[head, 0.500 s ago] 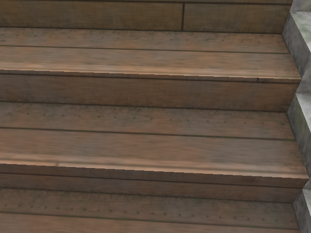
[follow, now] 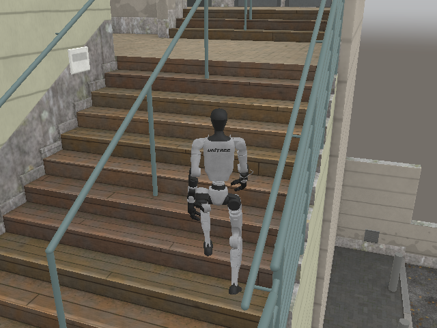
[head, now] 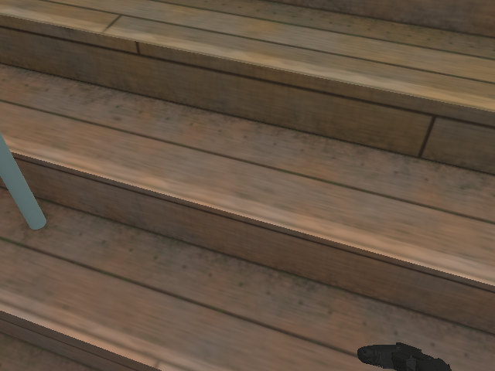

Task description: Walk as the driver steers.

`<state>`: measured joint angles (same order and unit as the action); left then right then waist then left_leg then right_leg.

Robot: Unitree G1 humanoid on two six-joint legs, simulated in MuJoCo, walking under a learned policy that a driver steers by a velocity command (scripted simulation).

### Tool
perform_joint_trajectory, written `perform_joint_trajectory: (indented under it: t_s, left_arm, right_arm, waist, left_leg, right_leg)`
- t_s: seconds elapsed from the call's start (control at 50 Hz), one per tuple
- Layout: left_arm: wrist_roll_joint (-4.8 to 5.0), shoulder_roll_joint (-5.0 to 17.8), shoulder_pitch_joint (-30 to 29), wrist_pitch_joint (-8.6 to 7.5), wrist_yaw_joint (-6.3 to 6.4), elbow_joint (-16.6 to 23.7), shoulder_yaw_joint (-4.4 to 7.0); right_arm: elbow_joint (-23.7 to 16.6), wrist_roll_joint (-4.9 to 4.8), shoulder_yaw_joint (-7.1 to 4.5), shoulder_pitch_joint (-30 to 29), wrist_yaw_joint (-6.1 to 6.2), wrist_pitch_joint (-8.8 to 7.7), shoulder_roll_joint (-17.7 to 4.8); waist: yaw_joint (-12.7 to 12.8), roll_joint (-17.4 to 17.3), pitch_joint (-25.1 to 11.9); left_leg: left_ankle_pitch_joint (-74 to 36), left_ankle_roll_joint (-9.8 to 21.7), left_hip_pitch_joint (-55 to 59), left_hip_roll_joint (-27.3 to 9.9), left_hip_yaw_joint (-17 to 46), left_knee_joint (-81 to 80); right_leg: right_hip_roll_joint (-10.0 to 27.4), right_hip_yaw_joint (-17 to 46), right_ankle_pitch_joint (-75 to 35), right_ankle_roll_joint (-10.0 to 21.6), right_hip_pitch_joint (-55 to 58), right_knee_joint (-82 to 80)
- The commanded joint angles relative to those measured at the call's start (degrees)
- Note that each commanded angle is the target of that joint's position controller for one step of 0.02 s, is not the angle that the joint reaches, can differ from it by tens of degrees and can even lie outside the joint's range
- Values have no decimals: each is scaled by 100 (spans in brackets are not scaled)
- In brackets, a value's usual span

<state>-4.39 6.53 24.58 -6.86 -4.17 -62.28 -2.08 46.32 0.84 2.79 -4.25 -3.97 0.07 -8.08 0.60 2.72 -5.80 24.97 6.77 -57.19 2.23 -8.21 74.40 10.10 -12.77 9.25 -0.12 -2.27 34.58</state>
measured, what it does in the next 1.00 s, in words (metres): climbs, turning right: right foot, then left foot 0.17 m higher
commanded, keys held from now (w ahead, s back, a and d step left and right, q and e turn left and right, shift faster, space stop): q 0.08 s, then e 0.92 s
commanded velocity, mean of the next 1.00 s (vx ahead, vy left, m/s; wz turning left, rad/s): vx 0.05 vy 0.00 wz -0.23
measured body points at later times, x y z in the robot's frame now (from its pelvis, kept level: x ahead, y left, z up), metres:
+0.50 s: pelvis +0.14 -0.07 +0.14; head +0.15 -0.09 +0.59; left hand +0.25 +0.15 +0.01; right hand +0.22 -0.29 -0.01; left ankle +0.13 +0.08 -0.60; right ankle +0.18 -0.23 -0.37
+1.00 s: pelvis +0.27 -0.05 +0.16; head +0.28 -0.05 +0.61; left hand +0.39 +0.20 +0.03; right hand +0.48 -0.30 +0.13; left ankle +0.39 +0.02 -0.43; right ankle +0.09 -0.22 -0.51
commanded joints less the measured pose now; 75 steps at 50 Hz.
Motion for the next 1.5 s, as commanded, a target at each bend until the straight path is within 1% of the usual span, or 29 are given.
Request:
perform_joint_trajectory:
  t_s: [0.02,0.08,0.14,0.22,0.26,0.28,0.3,0.48,0.52,0.54,0.58,0.6,0.64,0.66,0.68,0.72,0.76,0.8,0.84,0.88,0.92,0.94,0.98,1.0,1.02,1.1,1.18,1.34,1.5]
  left_arm:
    - [465,973,-391,106,-244,753,411]
    - [153,488,-1276,44,24,1194,312]
    - [62,160,-521,311,74,938,148]
    - [371,918,-479,353,-145,589,353]
    - [323,261,-1498,410,898,1402,254]
    - [348,853,-1851,522,402,1276,236]
    - [441,942,-1691,608,299,1309,299]
    - [14,537,-1100,701,-4,1119,94]
    - [297,969,-2457,690,68,1785,239]
    - [440,1591,-2736,513,198,1937,346]
    - [702,1905,-1505,282,276,1676,538]
    - [493,1291,-788,215,280,1212,489]
    - [231,166,-1143,224,260,947,270]
    - [122,1268,26,124,512,861,555]
    - [133,2322,853,94,397,915,900]
    - [118,1679,1744,-2,294,178,846]
    - [185,1100,1259,87,368,63,705]
    - [-18,950,-455,155,298,306,600]
    - [156,1921,-1677,53,188,749,841]
    - [503,2768,-2270,32,24,1364,1101]
    - [256,2272,-2339,4,-60,1634,941]
    - [167,1886,-2240,-77,-81,1869,878]
    - [53,934,-816,-29,-96,1726,727]
    - [274,800,-689,60,-43,1564,778]
    - [495,918,-911,81,60,1558,793]
    - [398,774,-395,411,107,1031,476]
    - [291,1391,-1782,313,114,1498,481]
    - [237,1248,-1682,224,-67,1286,483]
    - [608,1288,-2547,37,155,1732,473]
  right_arm:
    - [783,360,-815,3606,247,47,-2125]
    - [861,-6,-538,1855,252,-329,-900]
    - [931,190,-190,753,107,-536,152]
    - [446,347,-265,591,201,-754,-503]
    - [1679,-22,-420,2748,576,-719,-562]
    - [973,526,-344,2317,329,-750,-765]
    - [932,592,-474,2083,244,-708,-1060]
    - [-34,162,-86,307,244,-958,-504]
    - [18,-134,-516,741,298,-890,-1479]
    - [49,220,-722,2128,436,-728,-1679]
    - [-481,470,-628,1518,776,-607,-1352]
    - [-845,205,-677,44,739,-673,-1383]
    - [-90,-133,-732,1392,617,-292,-1067]
    - [-8,45,-528,2383,208,-230,-231]
    - [-498,-251,-529,1942,181,-368,-495]
    - [-1736,-125,-375,-1473,381,-410,-498]
    - [-2046,147,-376,-2269,439,-481,-818]
    - [-2231,-36,-122,-1390,610,-218,-453]
    - [-2508,93,-182,-778,591,27,-913]
    - [-2493,110,-118,-1034,363,376,-889]
    - [-1667,-132,-351,479,178,149,-1103]
    - [-1407,-120,-505,872,275,22,-1510]
    - [-1086,208,-663,2661,503,-193,-2237]
    - [-800,168,-599,2698,476,-338,-2052]
    - [-718,79,-504,1786,382,-474,-1718]
    - [-562,67,-244,-561,446,-475,-164]
    - [-25,75,-389,356,675,-722,-598]
    - [121,-163,-301,643,129,-724,-935]
    - [388,115,-288,716,8,-711,-735]
  waist:
    - [-1332,-678,-1734]
    - [-254,-698,-346]
    - [667,-4,27]
    - [589,-380,-77]
    - [24,30,566]
    - [-404,-841,226]
    - [-315,-1078,473]
    - [647,-283,8]
    - [267,-509,190]
    - [-563,354,-458]
    - [-147,478,-1749]
    - [627,528,-448]
    - [94,420,1445]
    - [-411,821,-357]
    - [294,938,-2111]
    - [1376,1718,-223]
    - [1242,572,462]
    - [256,515,661]
    - [-855,-712,-156]
    - [-1187,-62,-39]
    - [-1278,768,-288]
    - [-1205,29,-1175]
    - [-1075,-2619,-2405]
    - [-908,-2318,-1344]
    - [-408,-2110,-297]
    - [582,-9,-356]
    - [63,-259,-500]
    - [-30,-512,215]
    - [-366,-70,276]
  left_leg:
    - [-2987,1668,5862,-1683,5638,-4975]
    - [-1318,1360,3550,-1018,4403,-4701]
    - [-1954,809,2378,-803,2488,-5270]
    - [-2918,258,1551,-510,1042,-5807]
    - [-1846,752,3173,-1210,1812,-5434]
    - [-1896,853,4138,-1415,2163,-5615]
    - [-1575,986,4664,-1816,2457,-5763]
    - [-2541,-357,3222,-1094,-30,-5798]
    - [-2288,-51,3550,-1122,245,-5514]
    - [-3770,-104,5192,-975,215,-4553]
    - [-3827,-486,5673,-1038,417,-3256]
    - [-2571,-325,4998,-920,531,-2929]
    - [1590,-438,3053,-461,648,-2226]
    - [1481,-829,1463,-231,857,-383]
    - [2049,-1286,1079,89,1019,1824]
    - [3231,-892,-2504,44,1133,4816]
    - [3899,-238,-3854,-176,1268,4751]
    - [2892,92,-2863,-611,1960,3822]
    - [900,-14,-488,-1001,1731,1717]
    - [1387,-465,2275,-418,273,443]
    - [-328,-289,3155,99,137,918]
    - [-499,-65,3887,359,775,-700]
    - [-252,1854,5352,-2097,6704,-4842]
    - [535,1549,4735,-2119,6980,-5346]
    - [1382,1075,3662,-1896,5958,-5111]
    - [1262,278,1629,-1534,3282,-4771]
    - [74,222,2529,-1285,1835,-4915]
    - [622,-199,3716,-1183,766,-5457]
    - [-603,-339,4672,-676,-69,-4144]
  right_leg:
    - [-1293,2265,-338,239,-4398,6310]
    - [-1279,2552,-644,742,-5501,8431]
    - [-759,2228,-458,1146,-5529,7315]
    - [-860,1529,379,152,-3817,7858]
    - [-853,1477,282,84,-5744,7637]
    - [-923,2127,1047,50,-6438,8885]
    - [-1060,2540,1191,155,-7257,9401]
    - [276,1763,-451,-89,-3563,4794]
    - [-566,701,1852,-548,-3220,2558]
    - [-730,1013,620,-52,-3706,2660]
    - [-382,2233,-2142,285,-2265,1593]
    - [-505,1902,-2575,-184,-2108,-569]
    - [-843,1541,-3235,-604,-138,-3938]
    - [333,2610,-9560,982,2758,-510]
    - [1784,3489,-10931,2566,3530,191]
    - [1322,3868,-6528,1785,2971,70]
    - [1075,3702,-5106,1267,2316,-58]
    - [1220,3789,-3238,1214,30,-1269]
    - [736,3291,-1580,984,-1974,-1712]
    - [299,2904,106,1178,-4362,-3353]
    - [191,2204,-3083,910,-3522,-2376]
    - [-360,2074,-3934,748,-3117,-1296]
    - [-2000,3272,668,137,-4502,4389]
    - [-2216,3984,110,160,-5384,6532]
    - [-2031,3853,-360,214,-6086,7153]
    - [-885,2719,-756,21,-5019,7102]
    - [-992,2513,-560,-194,-5165,6329]
    - [-671,1375,1114,-854,-3537,1890]
    - [-486,2099,1640,855,-2901,-1229]
Velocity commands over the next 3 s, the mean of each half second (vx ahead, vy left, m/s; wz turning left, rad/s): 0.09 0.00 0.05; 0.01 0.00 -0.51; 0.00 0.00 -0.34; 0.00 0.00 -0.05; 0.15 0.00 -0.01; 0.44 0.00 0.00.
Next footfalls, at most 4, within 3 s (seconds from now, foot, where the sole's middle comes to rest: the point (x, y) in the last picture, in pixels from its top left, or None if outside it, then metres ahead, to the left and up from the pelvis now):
0.50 right None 0.12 -0.24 -0.63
0.92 left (260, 363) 0.43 0.01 -0.47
1.44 right None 0.36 -0.20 -0.47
2.50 right None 0.40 -0.23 -0.47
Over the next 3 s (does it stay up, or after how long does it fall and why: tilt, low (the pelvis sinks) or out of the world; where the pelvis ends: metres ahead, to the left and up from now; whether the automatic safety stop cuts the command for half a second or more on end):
stays up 0.61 -0.20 0.38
